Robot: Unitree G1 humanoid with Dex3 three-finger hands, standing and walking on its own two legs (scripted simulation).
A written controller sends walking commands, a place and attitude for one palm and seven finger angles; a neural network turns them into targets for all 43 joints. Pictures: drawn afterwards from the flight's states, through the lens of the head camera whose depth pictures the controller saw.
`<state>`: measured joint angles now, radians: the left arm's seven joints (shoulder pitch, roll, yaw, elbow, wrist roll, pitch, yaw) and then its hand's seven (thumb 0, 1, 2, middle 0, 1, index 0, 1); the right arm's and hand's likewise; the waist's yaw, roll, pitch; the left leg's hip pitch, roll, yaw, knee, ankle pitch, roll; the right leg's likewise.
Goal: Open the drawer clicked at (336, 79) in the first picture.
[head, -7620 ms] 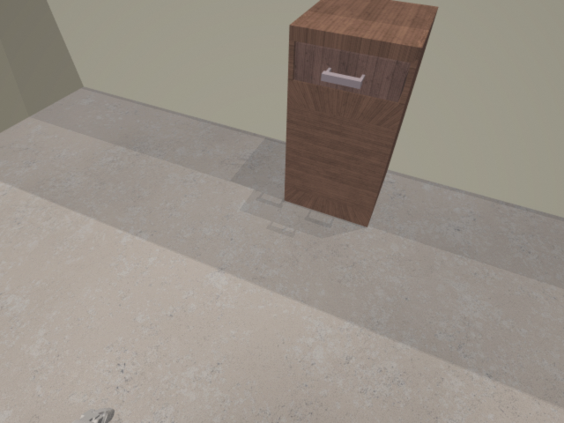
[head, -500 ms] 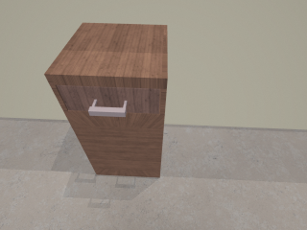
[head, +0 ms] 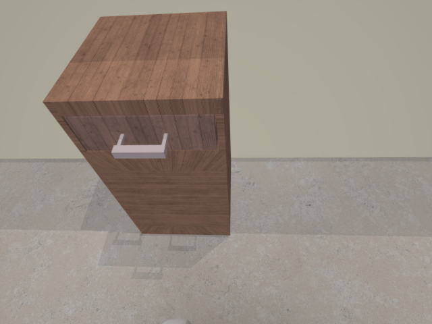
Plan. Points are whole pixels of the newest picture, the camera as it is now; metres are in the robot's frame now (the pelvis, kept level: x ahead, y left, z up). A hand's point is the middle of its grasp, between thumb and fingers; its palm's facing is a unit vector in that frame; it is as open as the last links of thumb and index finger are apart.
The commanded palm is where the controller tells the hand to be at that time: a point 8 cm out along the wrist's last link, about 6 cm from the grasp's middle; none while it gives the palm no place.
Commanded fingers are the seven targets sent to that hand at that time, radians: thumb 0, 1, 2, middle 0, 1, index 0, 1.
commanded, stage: come to a stop and stand still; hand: left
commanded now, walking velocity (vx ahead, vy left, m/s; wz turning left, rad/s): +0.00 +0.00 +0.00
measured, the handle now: (141, 144) +0.53 +0.24 -0.04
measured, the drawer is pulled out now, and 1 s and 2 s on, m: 0.00 0.00 0.00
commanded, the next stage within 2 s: look again from close up in 1.42 s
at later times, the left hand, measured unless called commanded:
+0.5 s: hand out of the picture -0.06 +0.14 -0.16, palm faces +0.05 -0.99 -0.14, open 7.4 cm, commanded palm none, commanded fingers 0.00 0.90 0.90 -0.20 -0.30 -0.20 -0.30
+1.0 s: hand out of the picture -0.04 +0.12 -0.16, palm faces +0.07 -0.99 -0.15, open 7.4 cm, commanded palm none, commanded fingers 0.00 0.90 0.90 -0.20 -0.30 -0.20 -0.30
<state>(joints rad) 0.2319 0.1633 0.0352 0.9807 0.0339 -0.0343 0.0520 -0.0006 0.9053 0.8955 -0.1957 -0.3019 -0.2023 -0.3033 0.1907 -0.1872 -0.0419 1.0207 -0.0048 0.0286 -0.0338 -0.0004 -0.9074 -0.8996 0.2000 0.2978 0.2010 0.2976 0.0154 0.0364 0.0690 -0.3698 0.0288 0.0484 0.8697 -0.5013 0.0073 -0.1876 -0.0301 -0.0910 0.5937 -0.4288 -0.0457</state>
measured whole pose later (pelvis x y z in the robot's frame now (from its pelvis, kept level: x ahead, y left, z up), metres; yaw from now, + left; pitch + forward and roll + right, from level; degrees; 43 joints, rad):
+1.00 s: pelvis +0.00 -0.02 +0.01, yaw +0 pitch -1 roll +1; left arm 0.37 0.09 -0.01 1.13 0.01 -0.03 0.04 0.00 0.91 0.90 -0.20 -0.30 -0.20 -0.30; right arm 0.34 -0.08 0.03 1.16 -0.01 -0.01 -0.04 0.00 -0.91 -0.90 0.20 0.30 0.20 0.30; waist 0.01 -0.01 0.00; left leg -0.22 0.04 0.06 0.44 -0.21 -0.02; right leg -0.07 0.04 -0.11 0.41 -0.33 -0.07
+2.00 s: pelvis -0.01 +0.03 +0.00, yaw -2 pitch +0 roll +0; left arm 0.30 0.16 0.00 1.03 0.02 0.00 0.04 0.00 0.91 0.90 -0.19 -0.30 -0.20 -0.30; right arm 0.32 -0.15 0.02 1.07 -0.02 -0.01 -0.03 0.01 -0.94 -0.90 0.20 0.30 0.20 0.30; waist 0.00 -0.01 0.00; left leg -0.25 -0.04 0.09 0.52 -0.27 0.08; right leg -0.13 -0.01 -0.07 0.50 -0.36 -0.01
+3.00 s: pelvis +0.02 -0.01 -0.02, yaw -2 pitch +10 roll +2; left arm 0.32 0.38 -0.06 -0.01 1.00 0.01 0.32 0.00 0.07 0.54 -0.28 -0.84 -0.28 -0.84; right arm 0.12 -0.21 0.05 0.57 -0.04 0.13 0.00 0.01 -0.90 -0.90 0.21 0.30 0.21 0.30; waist 0.07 0.02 -0.10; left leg -0.51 -0.05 0.03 0.72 -0.38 0.03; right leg -0.50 0.09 0.01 0.75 -0.42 -0.10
